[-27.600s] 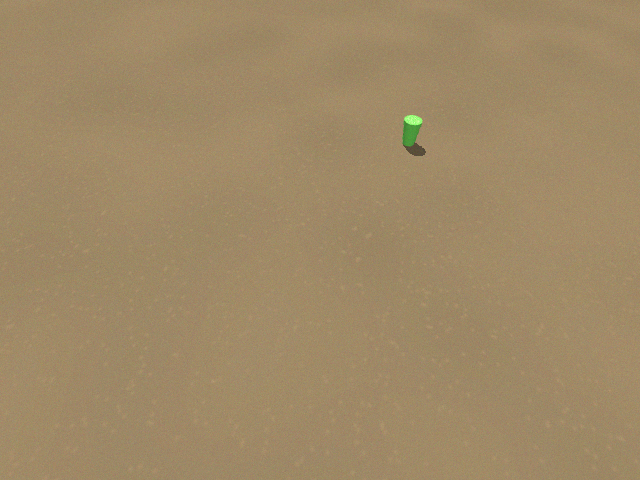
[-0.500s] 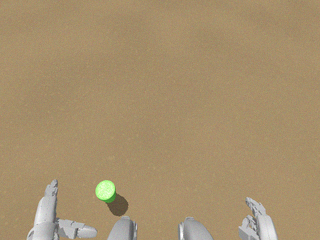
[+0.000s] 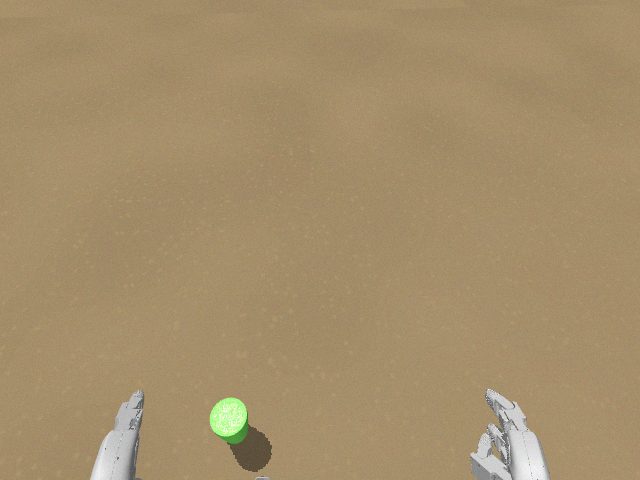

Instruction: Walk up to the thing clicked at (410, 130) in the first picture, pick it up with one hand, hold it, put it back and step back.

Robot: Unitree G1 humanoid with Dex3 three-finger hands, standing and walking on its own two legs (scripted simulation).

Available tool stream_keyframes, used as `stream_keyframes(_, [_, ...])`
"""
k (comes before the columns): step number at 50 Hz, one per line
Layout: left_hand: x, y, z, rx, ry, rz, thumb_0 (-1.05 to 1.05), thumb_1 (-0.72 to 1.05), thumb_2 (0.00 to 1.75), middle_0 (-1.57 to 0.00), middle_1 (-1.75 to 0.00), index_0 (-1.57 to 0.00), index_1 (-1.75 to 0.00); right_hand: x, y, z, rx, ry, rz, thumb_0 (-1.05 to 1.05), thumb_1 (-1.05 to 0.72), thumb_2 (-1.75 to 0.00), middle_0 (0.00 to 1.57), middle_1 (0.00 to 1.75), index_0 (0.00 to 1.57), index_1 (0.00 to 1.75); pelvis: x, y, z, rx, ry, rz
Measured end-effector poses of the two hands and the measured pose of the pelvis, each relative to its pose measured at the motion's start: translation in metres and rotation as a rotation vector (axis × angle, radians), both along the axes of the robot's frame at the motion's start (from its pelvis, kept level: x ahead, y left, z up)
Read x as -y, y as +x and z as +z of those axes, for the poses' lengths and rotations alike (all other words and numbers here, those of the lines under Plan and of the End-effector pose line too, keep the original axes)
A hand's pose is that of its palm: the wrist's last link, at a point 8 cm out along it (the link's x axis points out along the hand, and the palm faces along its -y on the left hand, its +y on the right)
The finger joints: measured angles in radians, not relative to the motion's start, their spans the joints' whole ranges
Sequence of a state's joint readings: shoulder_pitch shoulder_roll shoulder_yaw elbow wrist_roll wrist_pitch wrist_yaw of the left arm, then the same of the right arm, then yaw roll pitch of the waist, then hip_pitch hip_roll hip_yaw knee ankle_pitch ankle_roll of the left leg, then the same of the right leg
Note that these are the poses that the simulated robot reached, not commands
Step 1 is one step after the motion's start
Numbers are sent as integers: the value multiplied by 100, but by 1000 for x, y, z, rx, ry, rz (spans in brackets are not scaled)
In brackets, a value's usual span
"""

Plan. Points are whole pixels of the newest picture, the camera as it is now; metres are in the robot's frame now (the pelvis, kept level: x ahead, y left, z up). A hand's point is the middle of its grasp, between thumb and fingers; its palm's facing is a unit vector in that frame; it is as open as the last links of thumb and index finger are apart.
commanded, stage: home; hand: left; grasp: from the side
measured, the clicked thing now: (232, 424) +0.37 +0.23 -0.65
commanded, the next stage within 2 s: stand in 1.48 s
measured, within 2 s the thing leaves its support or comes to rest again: neither
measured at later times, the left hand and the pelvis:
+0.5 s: hand (178, 469) +0.16 +0.18 -0.05, palm faces +0.10 -0.95 -0.29, open 17.5 cm; pelvis +0.00 -0.01 +0.00, yaw +0 degrees
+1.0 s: hand (176, 467) +0.16 +0.18 -0.05, palm faces +0.11 -0.95 -0.28, open 17.5 cm; pelvis +0.00 +0.00 +0.01, yaw +0 degrees
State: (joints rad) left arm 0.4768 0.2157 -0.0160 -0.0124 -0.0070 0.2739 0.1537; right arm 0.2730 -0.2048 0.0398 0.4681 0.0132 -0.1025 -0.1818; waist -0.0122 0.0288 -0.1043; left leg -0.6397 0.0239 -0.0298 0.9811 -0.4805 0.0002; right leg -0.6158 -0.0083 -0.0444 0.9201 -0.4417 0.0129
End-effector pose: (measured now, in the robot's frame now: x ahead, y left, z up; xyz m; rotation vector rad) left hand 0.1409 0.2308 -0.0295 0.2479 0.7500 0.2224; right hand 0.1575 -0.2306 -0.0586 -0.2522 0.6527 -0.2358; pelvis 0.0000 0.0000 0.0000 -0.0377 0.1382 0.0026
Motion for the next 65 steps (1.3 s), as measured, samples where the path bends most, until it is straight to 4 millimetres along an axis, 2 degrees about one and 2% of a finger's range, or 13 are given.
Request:
stream_keyframes(9, [6, 6, 7, 34, 0, -11, -1, -55, 5, -6, -5, -5, -6, 8, -8, 0, -2, -1, -13, 1, -90, -89, 20, 30, 20, 30, 4, -1, 3, 15, 3, 1])
stream_keyframes(23, [10, -1, 4, 13, -6, -12, -1, -54, 6, -6, -6, -5, -6, 14, -17, -2, -23, -3, -19, 1, -90, -89, 20, 30, 20, 30, 8, -5, 4, 16, 9, -1])
stream_keyframes(42, [10, 2, 5, 25, -15, -12, -1, -55, 5, -6, -5, -5, -6, 13, -12, 0, -5, -6, -16, 1, -90, -89, 20, 30, 20, 30, 7, -3, 5, 21, 8, -2])
stream_keyframes(65, [4, -3, 4, 25, -12, -11, -1, -54, 6, -6, -6, -5, -6, 4, -17, -1, -13, -3, -7, 1, -90, -89, 20, 30, 20, 30, 2, -6, 5, 22, 6, -2])
